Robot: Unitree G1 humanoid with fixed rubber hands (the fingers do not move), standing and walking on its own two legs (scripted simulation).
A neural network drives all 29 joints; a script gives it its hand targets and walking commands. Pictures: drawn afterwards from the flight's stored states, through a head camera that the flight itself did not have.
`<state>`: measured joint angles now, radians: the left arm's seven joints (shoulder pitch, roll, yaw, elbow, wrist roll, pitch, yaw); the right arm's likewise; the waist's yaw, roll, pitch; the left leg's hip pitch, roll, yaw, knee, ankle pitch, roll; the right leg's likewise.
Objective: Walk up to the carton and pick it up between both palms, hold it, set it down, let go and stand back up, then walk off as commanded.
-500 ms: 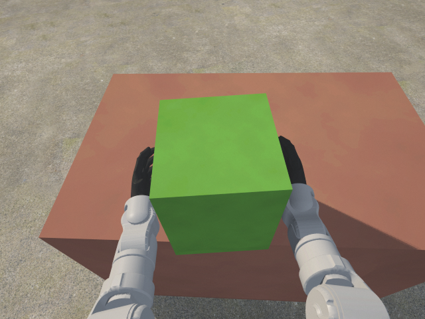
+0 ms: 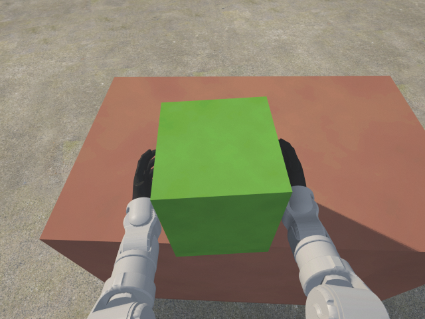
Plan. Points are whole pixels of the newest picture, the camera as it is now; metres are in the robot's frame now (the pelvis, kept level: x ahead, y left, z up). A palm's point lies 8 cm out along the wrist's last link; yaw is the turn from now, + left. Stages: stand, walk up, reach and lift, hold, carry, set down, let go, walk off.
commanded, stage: reach and lift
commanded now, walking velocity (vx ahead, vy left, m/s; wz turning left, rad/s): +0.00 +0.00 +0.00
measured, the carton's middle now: (218, 182) +0.39 +0.02 +0.02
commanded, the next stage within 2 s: none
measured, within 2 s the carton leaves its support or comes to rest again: leaves its support in 0.40 s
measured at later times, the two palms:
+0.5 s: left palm (146, 186) +0.36 +0.16 +0.05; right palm (299, 180) +0.38 -0.13 +0.05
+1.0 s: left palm (146, 199) +0.34 +0.15 +0.05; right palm (304, 187) +0.36 -0.14 +0.06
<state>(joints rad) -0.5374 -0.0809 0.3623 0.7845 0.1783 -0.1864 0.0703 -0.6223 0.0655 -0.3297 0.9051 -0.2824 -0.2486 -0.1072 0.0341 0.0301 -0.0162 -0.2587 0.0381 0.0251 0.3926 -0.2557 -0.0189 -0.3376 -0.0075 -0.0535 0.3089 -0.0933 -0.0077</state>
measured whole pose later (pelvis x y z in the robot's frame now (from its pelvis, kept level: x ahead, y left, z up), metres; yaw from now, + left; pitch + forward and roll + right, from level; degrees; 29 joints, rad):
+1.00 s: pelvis -0.03 -0.01 +0.00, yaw +0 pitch +7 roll +0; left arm -0.54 -0.07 0.37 0.83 0.22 -0.27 0.08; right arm -0.67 0.06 -0.41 1.07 -0.35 -0.42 -0.13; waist 0.02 -0.01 -0.08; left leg -0.31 0.04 0.03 0.39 -0.21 -0.02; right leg -0.39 -0.01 -0.05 0.30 -0.04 -0.01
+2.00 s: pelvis -0.04 +0.00 +0.00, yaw +1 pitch -4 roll -1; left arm -0.74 0.02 0.29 0.52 0.15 0.51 0.09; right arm -0.83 -0.03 -0.14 0.78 0.11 0.30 -0.20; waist -0.08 -0.01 -0.04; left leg -0.11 0.04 0.02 0.40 -0.23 -0.02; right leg -0.17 -0.01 -0.06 0.29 -0.06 -0.01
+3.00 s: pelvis -0.04 +0.00 +0.00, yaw +1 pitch -4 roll -1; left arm -0.76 0.02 0.30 0.44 0.15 0.69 0.09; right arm -0.91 -0.07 -0.10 0.78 0.20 0.45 -0.22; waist -0.08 0.01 -0.11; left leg -0.11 0.04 0.02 0.40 -0.23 -0.02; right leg -0.17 -0.01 -0.06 0.29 -0.06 -0.01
